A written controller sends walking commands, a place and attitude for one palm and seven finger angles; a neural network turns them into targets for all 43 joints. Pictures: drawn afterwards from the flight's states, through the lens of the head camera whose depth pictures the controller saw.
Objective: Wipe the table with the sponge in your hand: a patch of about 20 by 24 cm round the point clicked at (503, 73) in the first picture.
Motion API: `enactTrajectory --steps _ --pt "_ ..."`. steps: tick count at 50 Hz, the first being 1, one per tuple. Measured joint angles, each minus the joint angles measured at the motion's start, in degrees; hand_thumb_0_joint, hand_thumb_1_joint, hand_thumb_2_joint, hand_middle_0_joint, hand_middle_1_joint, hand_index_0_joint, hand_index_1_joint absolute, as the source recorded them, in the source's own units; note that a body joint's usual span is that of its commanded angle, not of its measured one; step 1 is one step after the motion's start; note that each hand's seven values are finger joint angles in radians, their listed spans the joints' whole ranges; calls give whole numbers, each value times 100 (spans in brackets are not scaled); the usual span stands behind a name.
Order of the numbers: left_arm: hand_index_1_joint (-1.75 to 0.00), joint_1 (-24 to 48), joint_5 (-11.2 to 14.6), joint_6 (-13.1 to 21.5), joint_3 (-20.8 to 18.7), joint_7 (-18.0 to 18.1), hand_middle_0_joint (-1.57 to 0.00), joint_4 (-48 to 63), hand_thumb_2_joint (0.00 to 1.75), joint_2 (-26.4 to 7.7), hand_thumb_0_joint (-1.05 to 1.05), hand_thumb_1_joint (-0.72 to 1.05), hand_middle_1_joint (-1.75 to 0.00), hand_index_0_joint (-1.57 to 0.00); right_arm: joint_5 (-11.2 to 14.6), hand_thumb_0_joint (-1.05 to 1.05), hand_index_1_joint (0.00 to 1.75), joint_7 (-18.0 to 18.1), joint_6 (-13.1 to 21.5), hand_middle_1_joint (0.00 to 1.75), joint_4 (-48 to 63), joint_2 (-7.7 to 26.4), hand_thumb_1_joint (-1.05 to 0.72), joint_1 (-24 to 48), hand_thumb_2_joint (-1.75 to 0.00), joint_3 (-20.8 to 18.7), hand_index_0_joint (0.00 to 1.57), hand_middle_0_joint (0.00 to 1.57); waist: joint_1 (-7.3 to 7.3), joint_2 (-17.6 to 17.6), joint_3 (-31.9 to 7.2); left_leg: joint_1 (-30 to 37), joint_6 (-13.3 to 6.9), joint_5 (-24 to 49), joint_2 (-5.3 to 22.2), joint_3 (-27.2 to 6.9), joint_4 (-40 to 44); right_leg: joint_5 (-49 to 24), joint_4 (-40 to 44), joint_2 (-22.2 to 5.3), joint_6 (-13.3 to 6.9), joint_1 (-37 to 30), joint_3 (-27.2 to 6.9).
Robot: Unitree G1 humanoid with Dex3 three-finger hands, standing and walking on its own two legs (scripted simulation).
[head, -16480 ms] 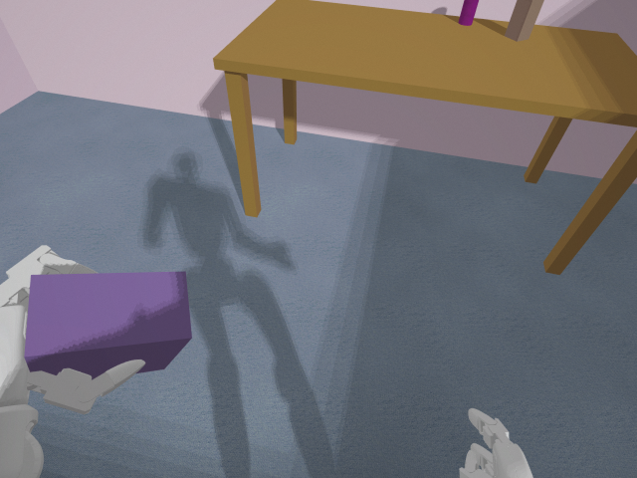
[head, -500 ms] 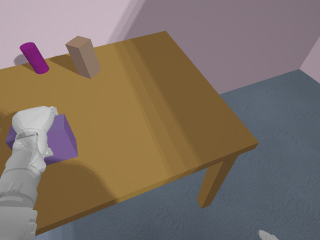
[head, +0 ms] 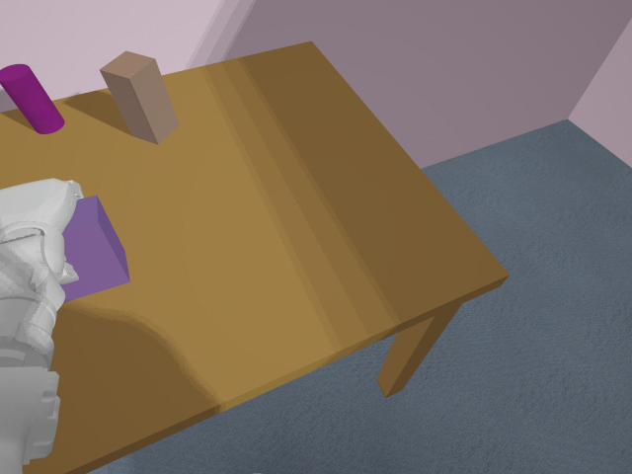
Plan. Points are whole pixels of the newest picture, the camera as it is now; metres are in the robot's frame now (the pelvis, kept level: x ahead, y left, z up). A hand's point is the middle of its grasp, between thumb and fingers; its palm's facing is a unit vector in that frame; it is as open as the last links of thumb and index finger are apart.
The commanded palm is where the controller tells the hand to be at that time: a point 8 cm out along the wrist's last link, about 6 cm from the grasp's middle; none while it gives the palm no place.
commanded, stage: slide across to the middle lane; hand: left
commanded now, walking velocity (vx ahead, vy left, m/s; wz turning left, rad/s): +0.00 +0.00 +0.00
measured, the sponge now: (68, 263) +0.38 +0.36 +0.01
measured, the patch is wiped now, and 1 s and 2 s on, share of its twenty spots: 0.45 0.45 0.65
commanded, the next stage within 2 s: wipe back along the middle lane in 0.62 s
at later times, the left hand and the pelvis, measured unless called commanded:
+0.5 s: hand (70, 224) +0.41 +0.35 +0.06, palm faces -0.12 +0.02 -0.99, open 10.2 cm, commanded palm +0.41 +0.31 +0.11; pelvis +0.03 +0.02 +0.01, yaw +1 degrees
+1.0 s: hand (112, 221) +0.42 +0.30 +0.06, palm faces -0.07 -0.02 -1.00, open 10.2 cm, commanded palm +0.39 +0.27 +0.10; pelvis +0.05 +0.01 +0.01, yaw +1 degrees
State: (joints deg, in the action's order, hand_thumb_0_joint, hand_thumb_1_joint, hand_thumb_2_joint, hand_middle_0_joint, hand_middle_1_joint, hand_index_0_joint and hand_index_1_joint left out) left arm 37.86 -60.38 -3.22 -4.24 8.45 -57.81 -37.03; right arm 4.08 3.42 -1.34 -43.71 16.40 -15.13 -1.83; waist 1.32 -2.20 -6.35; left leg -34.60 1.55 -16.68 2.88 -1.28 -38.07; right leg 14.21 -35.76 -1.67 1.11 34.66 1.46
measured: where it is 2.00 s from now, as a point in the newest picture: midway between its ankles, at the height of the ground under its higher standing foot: outside the picture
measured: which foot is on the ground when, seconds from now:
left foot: down 0.00-1.00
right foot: down 0.00-1.00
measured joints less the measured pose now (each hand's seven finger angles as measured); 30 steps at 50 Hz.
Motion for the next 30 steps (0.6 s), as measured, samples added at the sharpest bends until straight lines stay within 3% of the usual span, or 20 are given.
enactTrajectory --steps 8,30 --pt "-133 -245 62 -127 118 56 -78 330 106 78 1 -56 -131 -78 3 0 30 -24 -34 30 -19 -54 -90 -104 -90 -102 20 20 -26 -10 -18 143 -33 -31 -11 53 84 -37 188 -10 52 -176 -47" --pt "-134 -88 266 -894 1032 47 -76 836 106 871 0 -55 -132 -76 -8 0 30 -49 -30 30 -12 -277 -90 414 -90 13 20 20 -253 -11 43 776 -114 -75 -176 -16 453 56 563 -172 82 -875 51"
